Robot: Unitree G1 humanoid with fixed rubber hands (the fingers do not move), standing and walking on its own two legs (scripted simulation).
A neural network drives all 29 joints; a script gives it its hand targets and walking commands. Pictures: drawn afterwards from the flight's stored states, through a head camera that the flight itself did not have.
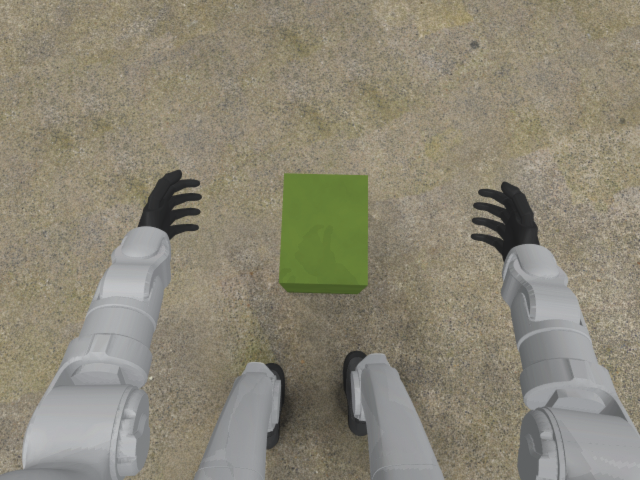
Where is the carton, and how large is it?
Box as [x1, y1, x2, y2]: [279, 173, 367, 293]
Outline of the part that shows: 284,173 279,283 287,291 291,292 358,293 367,285 367,175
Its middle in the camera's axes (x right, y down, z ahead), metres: +0.02 -0.01 +0.98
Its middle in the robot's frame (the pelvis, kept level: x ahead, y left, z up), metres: +0.50 -0.02 -0.57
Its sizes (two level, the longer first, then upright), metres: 0.253 0.193 0.233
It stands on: the floor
